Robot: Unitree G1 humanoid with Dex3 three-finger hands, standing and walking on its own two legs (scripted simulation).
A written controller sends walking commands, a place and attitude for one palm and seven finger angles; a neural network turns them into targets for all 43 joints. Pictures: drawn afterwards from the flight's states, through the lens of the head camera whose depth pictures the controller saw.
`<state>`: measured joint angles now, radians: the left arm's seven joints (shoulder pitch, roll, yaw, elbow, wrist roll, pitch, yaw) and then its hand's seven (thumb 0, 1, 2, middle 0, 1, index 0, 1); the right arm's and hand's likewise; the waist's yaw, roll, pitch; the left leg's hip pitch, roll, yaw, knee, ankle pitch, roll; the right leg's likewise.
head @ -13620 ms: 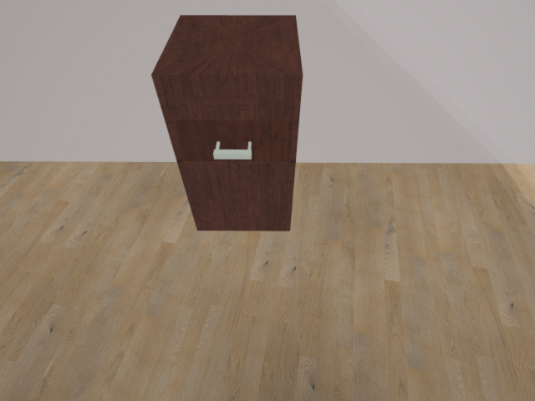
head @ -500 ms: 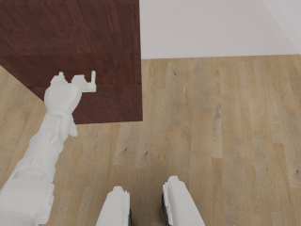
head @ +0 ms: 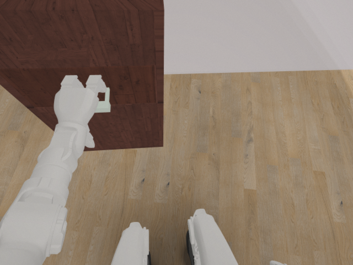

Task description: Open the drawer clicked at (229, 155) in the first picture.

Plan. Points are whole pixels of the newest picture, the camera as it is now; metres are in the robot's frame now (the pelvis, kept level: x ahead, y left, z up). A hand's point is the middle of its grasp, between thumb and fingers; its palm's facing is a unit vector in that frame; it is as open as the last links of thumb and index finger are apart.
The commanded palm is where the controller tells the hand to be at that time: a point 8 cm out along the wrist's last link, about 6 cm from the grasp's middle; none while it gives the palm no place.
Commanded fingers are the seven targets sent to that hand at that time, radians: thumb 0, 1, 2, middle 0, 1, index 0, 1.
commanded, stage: re-aim the fingers above the handle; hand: left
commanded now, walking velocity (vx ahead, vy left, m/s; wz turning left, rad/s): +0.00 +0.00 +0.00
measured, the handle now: (87, 99) +0.56 +0.21 -0.10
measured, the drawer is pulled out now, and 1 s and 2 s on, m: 0.00 0.00 0.00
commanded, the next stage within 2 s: lower the fingers behind the handle in 0.34 s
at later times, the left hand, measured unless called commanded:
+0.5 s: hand (79, 104) +0.50 +0.21 -0.03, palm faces +0.14 -0.01 -0.99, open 13.8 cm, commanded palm +0.45 +0.21 +0.00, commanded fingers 0.00 -0.50 0.30 -0.30 -1.20 -0.30 -1.20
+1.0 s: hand (87, 125) +0.47 +0.20 -0.09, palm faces +0.05 -0.02 -1.00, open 13.9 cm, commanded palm +0.45 +0.21 -0.03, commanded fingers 0.00 -0.50 0.30 -0.30 -1.20 -0.30 -1.20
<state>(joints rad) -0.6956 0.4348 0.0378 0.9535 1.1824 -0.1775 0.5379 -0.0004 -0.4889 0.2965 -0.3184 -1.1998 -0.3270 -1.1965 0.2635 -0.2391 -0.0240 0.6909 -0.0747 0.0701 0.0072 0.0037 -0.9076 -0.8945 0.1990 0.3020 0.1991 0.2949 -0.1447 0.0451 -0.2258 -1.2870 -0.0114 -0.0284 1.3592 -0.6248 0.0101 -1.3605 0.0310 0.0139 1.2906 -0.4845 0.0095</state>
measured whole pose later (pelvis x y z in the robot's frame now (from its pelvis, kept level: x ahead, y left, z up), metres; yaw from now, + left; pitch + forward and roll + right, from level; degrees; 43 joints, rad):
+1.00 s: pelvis -0.02 +0.00 -0.04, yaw +0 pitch +35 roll -1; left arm -0.76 0.45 0.06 1.02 1.22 -0.12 0.63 0.00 -0.49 0.30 -0.29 -1.21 -0.31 -1.19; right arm 0.22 -0.26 -0.04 0.68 -0.08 0.06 0.03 0.00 -0.91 -0.89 0.20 0.30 0.20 0.29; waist -0.14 0.05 -0.21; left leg -1.47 -0.01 -0.03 1.51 -0.65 0.00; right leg -1.54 0.03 0.01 1.43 -0.50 0.01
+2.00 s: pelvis -0.05 +0.00 -0.08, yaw +1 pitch +35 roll -1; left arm -0.94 0.53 -0.02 1.09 1.13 -0.04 0.43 0.00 -0.49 0.30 -0.29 -1.28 -0.28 -1.29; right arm 0.26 -0.26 0.03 0.67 -0.03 0.00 -0.02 0.00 -0.91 -0.89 0.20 0.30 0.20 0.30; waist -0.16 0.05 -0.23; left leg -1.62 -0.03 -0.02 1.64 -0.63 0.01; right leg -1.69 0.02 0.01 1.56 -0.47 0.01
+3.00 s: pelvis +0.00 -0.01 +0.01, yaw +0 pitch +31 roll -1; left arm -0.71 0.45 0.01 1.03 1.14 -0.11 0.48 0.00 -0.49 0.30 -0.31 -1.20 -0.32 -1.20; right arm 0.24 -0.25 -0.03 0.68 -0.06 0.07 0.00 0.00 -0.91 -0.89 0.20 0.30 0.20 0.29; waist -0.12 0.03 -0.21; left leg -1.25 -0.01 -0.03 1.31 -0.60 0.00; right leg -1.32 0.03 0.01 1.25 -0.47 0.00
